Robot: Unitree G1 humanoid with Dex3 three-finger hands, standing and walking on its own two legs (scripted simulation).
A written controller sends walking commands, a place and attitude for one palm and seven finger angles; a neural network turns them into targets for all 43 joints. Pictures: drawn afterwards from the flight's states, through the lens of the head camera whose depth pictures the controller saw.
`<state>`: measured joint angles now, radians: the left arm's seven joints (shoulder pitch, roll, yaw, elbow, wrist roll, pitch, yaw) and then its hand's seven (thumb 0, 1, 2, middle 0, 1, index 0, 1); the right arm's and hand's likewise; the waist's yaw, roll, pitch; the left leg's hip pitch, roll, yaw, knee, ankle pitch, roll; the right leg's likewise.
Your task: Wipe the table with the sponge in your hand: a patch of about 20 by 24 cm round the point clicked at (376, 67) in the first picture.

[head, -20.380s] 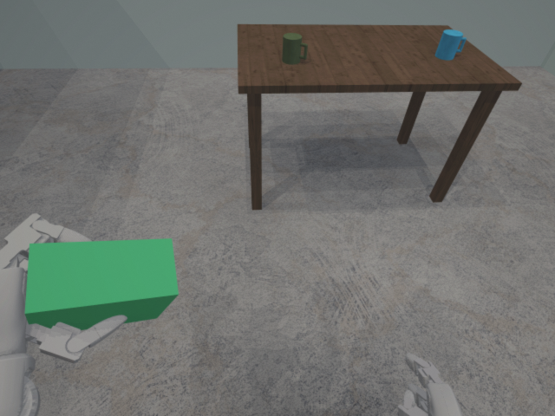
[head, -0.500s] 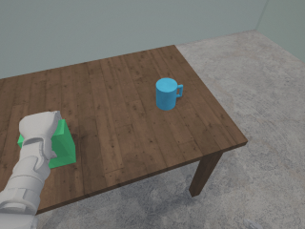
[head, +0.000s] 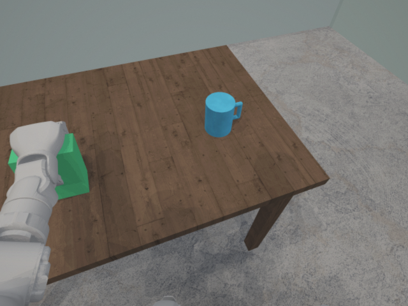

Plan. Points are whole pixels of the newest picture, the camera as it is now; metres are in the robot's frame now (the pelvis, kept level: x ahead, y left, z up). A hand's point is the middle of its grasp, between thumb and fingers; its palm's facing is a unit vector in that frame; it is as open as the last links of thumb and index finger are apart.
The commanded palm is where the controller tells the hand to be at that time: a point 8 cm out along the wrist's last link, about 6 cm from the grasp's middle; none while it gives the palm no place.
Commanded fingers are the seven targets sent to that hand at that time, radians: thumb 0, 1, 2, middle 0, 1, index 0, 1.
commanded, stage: wipe forward along the first lane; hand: left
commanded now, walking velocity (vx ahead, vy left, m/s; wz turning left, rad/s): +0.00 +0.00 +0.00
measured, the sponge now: (57, 176) +0.38 +0.35 -0.02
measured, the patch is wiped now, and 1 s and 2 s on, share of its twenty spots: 0.60 0.60 0.65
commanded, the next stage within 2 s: slide across to the middle lane in 0.22 s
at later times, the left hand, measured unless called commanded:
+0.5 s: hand (54, 142) +0.43 +0.35 +0.04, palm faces -0.12 +0.05 -0.99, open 10.5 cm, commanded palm +0.43 +0.31 +0.08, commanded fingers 0.00 0.10 1.30 -1.20 -1.60 -1.20 -1.60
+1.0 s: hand (79, 137) +0.45 +0.30 +0.04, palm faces -0.12 +0.03 -0.99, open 10.5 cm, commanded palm +0.44 +0.27 +0.09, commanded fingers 0.00 0.10 1.30 -1.20 -1.60 -1.20 -1.60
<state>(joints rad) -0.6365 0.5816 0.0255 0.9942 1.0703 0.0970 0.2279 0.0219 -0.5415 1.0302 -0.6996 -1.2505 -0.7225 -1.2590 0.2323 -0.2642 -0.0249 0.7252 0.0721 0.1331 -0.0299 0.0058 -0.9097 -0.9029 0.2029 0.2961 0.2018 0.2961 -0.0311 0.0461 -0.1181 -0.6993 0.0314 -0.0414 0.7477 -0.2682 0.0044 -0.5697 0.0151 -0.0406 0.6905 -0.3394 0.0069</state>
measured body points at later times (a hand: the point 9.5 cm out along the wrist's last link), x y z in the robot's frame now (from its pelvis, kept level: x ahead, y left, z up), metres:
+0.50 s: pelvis +0.01 +0.01 +0.00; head +0.08 +0.02 +0.44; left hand +0.44 +0.34 +0.09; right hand +0.05 -0.26 -0.13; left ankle +0.05 +0.11 -0.71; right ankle +0.00 -0.13 -0.71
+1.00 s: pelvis +0.02 +0.00 +0.01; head +0.08 +0.00 +0.45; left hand +0.45 +0.29 +0.10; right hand +0.11 -0.26 -0.12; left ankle +0.05 +0.11 -0.71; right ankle +0.00 -0.13 -0.71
